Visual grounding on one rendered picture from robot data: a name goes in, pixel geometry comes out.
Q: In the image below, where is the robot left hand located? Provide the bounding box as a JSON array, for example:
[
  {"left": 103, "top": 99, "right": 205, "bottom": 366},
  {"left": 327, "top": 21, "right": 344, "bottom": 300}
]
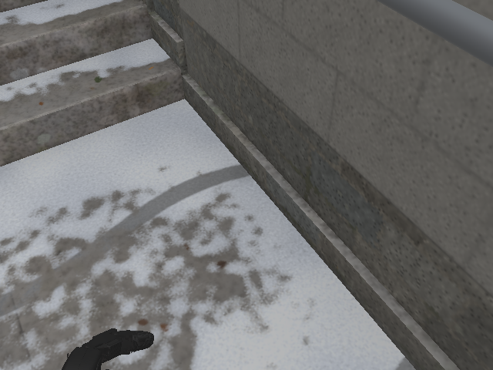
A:
[{"left": 62, "top": 328, "right": 154, "bottom": 370}]

